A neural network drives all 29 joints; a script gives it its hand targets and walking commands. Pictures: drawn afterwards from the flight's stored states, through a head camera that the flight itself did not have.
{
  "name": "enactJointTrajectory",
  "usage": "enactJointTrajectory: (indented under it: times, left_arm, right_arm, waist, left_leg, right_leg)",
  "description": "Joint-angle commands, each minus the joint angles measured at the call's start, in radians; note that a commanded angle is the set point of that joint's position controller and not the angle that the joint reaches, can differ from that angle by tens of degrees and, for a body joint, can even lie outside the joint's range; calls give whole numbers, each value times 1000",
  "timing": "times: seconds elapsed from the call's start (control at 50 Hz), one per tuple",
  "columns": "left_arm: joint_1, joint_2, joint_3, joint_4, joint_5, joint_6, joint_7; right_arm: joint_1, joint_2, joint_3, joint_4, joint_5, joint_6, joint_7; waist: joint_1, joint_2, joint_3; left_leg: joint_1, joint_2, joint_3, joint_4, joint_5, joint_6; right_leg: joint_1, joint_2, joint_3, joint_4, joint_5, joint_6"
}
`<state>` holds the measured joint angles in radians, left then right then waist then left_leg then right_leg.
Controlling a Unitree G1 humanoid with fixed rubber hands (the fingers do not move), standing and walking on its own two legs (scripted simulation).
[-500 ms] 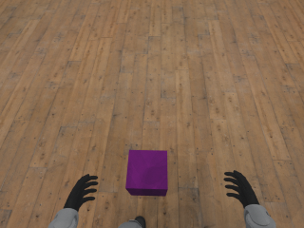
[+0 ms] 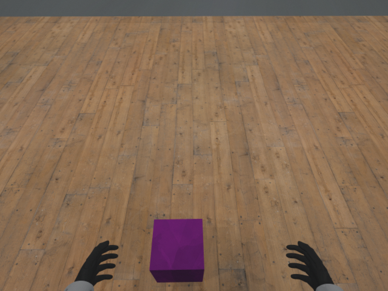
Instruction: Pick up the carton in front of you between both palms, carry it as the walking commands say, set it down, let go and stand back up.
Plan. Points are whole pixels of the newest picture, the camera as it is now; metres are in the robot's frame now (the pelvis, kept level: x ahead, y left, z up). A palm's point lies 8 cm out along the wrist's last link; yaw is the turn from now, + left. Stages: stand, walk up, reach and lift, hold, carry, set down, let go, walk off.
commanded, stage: let go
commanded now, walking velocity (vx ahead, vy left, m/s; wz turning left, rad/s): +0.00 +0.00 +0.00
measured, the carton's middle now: (179, 251) +0.38 +0.09 -0.65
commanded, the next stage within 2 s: stand in 0.04 s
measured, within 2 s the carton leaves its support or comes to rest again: neither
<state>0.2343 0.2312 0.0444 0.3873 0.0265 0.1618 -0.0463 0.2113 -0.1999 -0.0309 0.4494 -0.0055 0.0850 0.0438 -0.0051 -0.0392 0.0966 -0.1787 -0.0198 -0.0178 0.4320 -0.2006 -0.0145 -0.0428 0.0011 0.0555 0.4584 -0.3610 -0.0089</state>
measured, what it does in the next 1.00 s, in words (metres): stands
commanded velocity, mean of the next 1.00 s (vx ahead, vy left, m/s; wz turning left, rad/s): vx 0.00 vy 0.00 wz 0.00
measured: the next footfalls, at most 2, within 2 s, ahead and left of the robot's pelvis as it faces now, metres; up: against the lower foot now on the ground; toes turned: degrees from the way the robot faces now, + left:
none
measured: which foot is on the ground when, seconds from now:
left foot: down 0.00-1.00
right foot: down 0.00-1.00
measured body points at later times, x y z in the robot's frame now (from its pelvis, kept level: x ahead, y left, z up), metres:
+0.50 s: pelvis +0.00 +0.02 -0.01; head +0.00 +0.03 +0.44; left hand +0.12 +0.30 -0.11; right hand +0.13 -0.27 -0.10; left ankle +0.02 +0.13 -0.74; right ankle -0.07 -0.11 -0.74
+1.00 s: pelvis -0.02 +0.02 +0.00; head -0.02 +0.03 +0.45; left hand +0.07 +0.31 -0.12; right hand +0.08 -0.27 -0.11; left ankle +0.02 +0.13 -0.74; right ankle -0.07 -0.11 -0.74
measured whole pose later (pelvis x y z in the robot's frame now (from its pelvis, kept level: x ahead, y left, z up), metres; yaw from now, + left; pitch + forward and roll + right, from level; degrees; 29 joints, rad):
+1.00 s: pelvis -0.02 +0.02 +0.00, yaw +0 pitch -3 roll +0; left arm 0.27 0.33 0.04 0.80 0.01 -0.01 0.03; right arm 0.19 -0.30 -0.05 0.90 -0.02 -0.02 -0.03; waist -0.01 -0.02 0.04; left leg -0.24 -0.02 -0.02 0.49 -0.20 0.01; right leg -0.07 0.01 0.05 0.45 -0.33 0.02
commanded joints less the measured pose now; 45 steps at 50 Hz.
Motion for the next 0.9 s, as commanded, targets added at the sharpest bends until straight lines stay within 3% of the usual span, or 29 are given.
enactJointTrajectory:
  times: [0.0,0.02,0.04,0.12,0.2,0.32,0.88]
  left_arm:
    - [0,112,26,-92,-3,17,28]
    - [-1,109,24,-91,-7,21,31]
    - [-33,173,56,59,-34,-48,40]
    - [-26,153,52,105,-14,-134,42]
    - [-20,174,54,153,-10,-155,48]
    - [1,191,49,202,-8,-170,68]
    - [31,225,33,344,-13,-183,80]
  right_arm:
    - [-6,-94,-17,-83,10,-26,-21]
    - [-14,-94,-15,-86,12,-25,-22]
    - [-25,-202,-62,95,-26,-46,-46]
    - [-54,-188,-67,143,-29,-87,-62]
    - [-69,-192,-70,191,-28,-104,-62]
    - [-56,-208,-71,250,-28,-114,-76]
    - [-48,-240,-51,386,-13,-112,-78]
  waist:
    - [5,3,-152]
    - [8,6,-148]
    - [14,-61,-186]
    - [3,10,-110]
    - [3,53,-108]
    - [-3,65,-128]
    - [-6,45,-60]
  left_leg:
    - [259,-61,15,64,342,-3]
    - [251,-59,12,66,348,-2]
    - [137,56,25,100,301,21]
    - [20,59,-22,61,134,31]
    - [17,69,-41,60,210,34]
    - [51,82,-59,65,263,36]
    - [18,96,-106,-16,96,40]
  right_leg:
    - [-226,17,-30,-53,486,41]
    - [-237,18,-31,-52,473,40]
    - [-202,-14,-45,-25,321,53]
    - [-195,-23,2,-41,163,37]
    - [-179,-25,8,-35,205,34]
    - [-164,-28,16,-34,239,33]
    - [-154,-61,49,-97,123,18]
